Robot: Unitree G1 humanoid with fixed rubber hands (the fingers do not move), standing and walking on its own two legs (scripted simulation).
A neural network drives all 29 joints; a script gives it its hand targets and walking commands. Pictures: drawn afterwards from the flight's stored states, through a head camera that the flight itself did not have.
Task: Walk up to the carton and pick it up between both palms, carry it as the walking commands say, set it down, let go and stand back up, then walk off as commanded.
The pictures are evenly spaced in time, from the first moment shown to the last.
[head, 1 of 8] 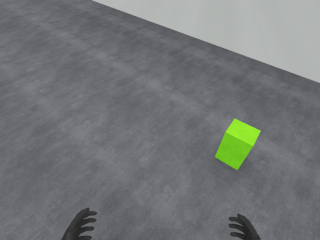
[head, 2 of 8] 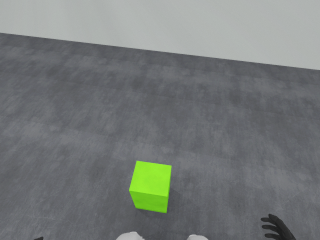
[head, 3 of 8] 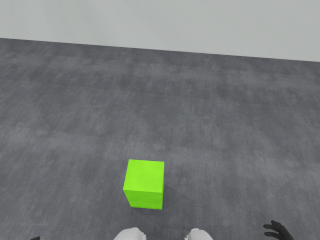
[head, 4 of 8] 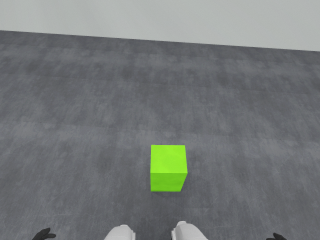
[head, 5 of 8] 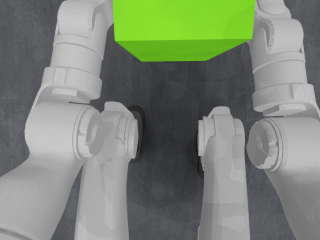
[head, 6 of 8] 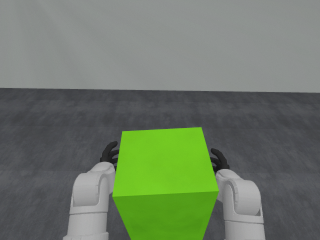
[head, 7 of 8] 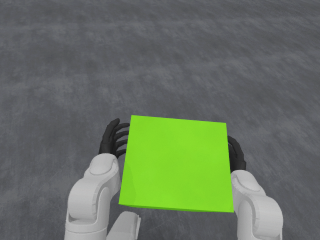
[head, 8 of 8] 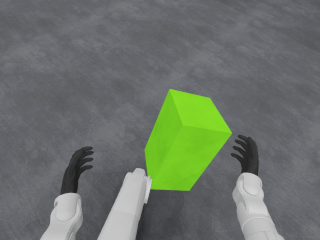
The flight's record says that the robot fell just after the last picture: yes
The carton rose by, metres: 0.66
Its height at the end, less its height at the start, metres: +0.21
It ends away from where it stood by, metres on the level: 8.82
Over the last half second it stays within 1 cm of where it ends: no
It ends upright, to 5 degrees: no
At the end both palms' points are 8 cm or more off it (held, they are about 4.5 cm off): yes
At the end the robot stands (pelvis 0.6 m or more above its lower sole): no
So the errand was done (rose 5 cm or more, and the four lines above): no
